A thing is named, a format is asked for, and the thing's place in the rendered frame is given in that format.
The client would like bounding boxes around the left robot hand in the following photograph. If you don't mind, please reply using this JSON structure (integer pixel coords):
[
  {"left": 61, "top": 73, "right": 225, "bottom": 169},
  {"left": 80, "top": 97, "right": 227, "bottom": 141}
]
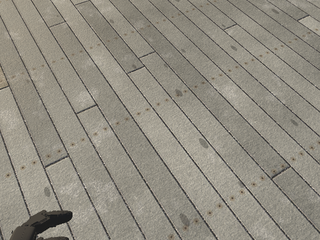
[{"left": 9, "top": 210, "right": 73, "bottom": 240}]

